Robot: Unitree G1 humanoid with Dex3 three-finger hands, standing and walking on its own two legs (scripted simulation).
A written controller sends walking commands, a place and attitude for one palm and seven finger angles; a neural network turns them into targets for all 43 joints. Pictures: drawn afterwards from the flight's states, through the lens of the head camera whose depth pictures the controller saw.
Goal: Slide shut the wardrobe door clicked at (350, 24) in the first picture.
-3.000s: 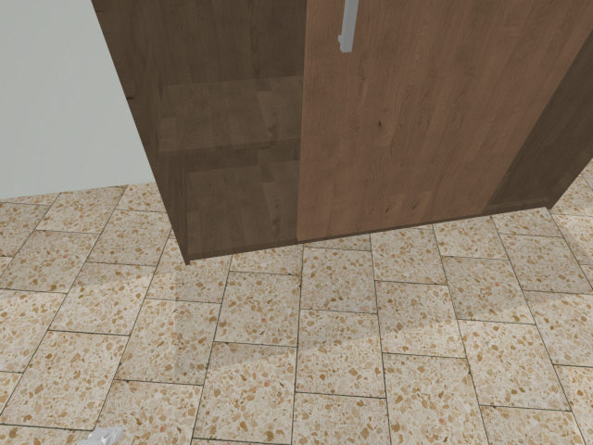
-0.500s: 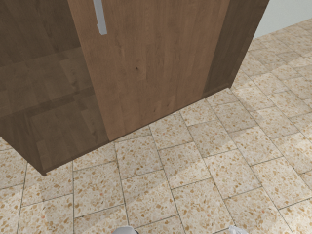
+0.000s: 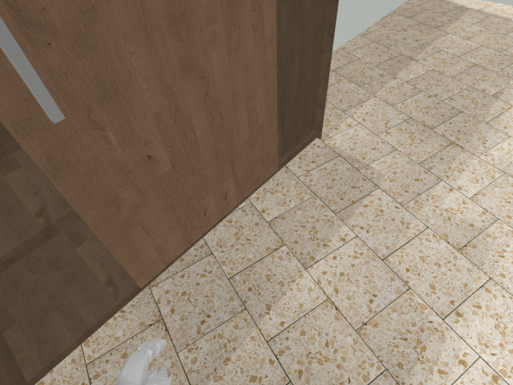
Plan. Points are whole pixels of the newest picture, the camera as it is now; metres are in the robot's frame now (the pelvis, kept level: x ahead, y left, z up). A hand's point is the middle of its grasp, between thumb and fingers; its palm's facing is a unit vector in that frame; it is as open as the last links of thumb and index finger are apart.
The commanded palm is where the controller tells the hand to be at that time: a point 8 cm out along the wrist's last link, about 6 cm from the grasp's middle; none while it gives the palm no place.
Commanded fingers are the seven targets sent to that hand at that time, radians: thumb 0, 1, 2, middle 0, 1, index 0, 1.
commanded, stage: turn to face it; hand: right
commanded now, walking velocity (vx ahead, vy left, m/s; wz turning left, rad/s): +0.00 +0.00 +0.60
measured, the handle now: (3, 40) +0.65 +0.42 +0.26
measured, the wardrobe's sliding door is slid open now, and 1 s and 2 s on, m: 0.46 0.46 0.46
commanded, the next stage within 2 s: take the last steps up to it in 1.16 s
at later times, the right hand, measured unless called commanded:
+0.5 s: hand out of the picture +0.13 -0.16 -0.15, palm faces -0.22 +0.93 -0.30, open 7.4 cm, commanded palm none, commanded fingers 0.00 -0.90 -0.90 0.20 0.30 0.20 0.30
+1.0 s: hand (319, 347) +0.21 -0.11 -0.16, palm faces -0.56 +0.81 -0.20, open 7.4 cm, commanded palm none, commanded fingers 0.00 -0.90 -0.90 0.20 0.30 0.20 0.30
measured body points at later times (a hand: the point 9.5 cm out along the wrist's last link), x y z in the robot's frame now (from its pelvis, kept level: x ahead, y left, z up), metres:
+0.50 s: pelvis -0.01 +0.03 +0.00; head +0.01 +0.05 +0.45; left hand -0.03 +0.31 -0.15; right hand +0.14 -0.21 -0.13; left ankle -0.01 +0.13 -0.73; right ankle +0.03 -0.11 -0.67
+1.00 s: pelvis +0.01 +0.00 +0.01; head +0.05 +0.01 +0.45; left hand -0.10 +0.22 -0.14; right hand +0.24 -0.15 -0.14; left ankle -0.07 +0.10 -0.70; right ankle +0.05 -0.11 -0.73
